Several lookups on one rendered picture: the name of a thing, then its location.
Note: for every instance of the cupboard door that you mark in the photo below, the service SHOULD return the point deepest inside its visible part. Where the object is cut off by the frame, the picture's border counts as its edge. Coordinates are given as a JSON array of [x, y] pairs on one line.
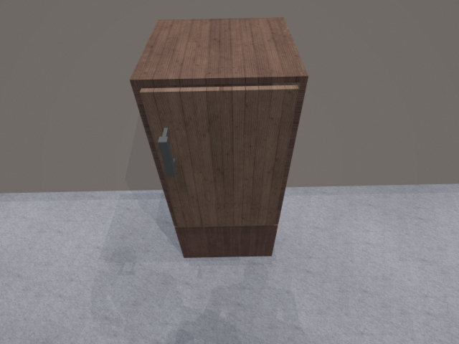
[[230, 146]]

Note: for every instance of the handle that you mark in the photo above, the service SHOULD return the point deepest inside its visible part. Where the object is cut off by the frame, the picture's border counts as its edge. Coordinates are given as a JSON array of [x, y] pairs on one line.
[[166, 154]]

